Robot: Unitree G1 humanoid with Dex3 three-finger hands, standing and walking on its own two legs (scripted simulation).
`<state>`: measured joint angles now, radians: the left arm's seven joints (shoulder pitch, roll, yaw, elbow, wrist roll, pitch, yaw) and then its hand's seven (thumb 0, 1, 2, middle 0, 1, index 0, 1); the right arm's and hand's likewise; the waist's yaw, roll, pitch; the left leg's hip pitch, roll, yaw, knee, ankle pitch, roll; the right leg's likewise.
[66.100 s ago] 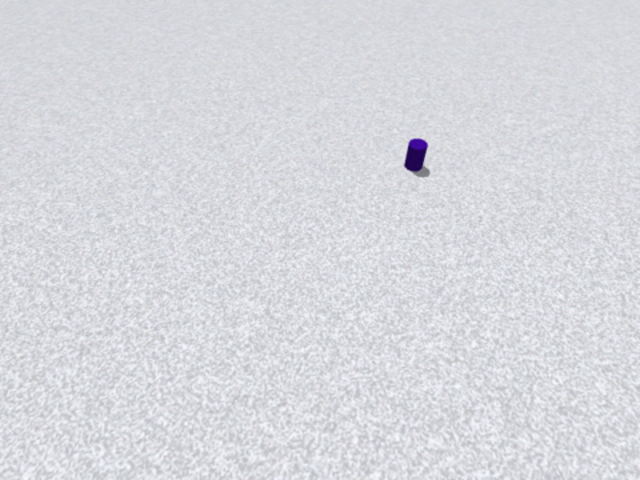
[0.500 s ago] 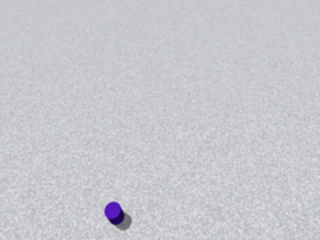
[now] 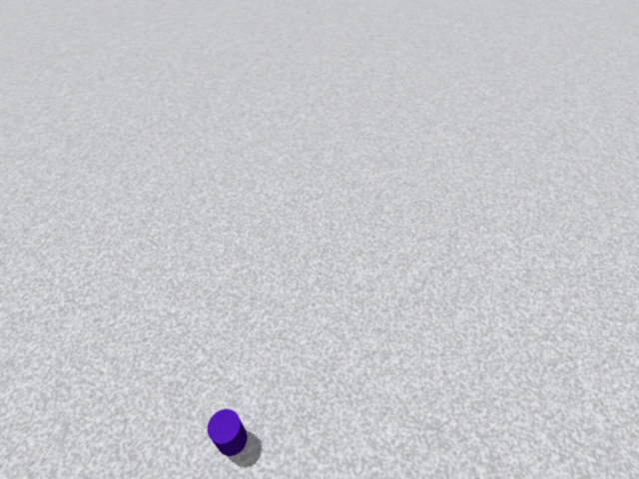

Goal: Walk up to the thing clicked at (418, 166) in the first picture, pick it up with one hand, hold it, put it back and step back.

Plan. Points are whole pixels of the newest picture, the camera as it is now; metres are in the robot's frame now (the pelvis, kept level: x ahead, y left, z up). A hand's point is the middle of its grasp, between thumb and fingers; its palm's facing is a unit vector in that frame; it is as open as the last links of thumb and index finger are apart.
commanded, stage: stand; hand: left
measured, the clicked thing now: (228, 433) +0.38 +0.27 -0.72
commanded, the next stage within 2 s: step back in 0.20 s
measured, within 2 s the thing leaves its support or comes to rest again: neither
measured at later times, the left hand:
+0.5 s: hand out of the picture +0.09 +0.31 -0.18, palm faces +0.00 -0.92 -0.38, open 7.4 cm
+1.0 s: hand out of the picture -0.04 +0.29 -0.16, palm faces -0.05 -0.91 -0.41, open 7.4 cm
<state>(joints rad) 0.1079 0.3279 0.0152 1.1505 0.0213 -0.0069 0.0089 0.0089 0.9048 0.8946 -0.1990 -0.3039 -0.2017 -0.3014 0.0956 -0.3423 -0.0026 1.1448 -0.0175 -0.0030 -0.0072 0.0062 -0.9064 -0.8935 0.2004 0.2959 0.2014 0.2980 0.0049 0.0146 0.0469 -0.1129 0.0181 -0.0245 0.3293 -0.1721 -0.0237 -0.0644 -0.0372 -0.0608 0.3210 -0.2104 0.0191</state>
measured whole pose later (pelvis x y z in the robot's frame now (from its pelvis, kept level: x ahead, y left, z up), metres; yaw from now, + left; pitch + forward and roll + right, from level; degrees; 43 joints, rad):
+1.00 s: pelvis -0.14 +0.03 -0.02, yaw -2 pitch -2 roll +1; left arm 0.17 0.34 0.06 0.87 0.03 0.03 0.01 0.01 0.90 0.89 -0.20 -0.30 -0.20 -0.30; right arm 0.13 -0.40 -0.05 0.87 0.00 0.06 -0.02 0.01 -0.91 -0.89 0.20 0.30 0.20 0.30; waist 0.01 0.03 0.17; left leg -0.49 -0.12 -0.13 1.13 -0.49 0.01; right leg -0.27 0.00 0.04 0.65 -0.34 -0.02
